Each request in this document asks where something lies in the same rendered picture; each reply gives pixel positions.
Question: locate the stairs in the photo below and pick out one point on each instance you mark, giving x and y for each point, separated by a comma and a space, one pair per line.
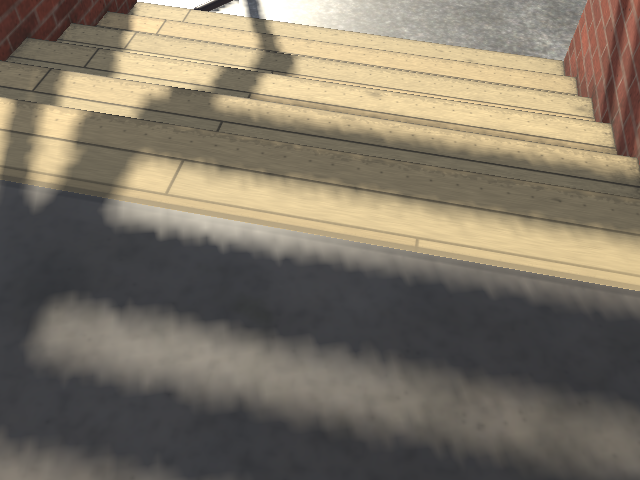
456, 107

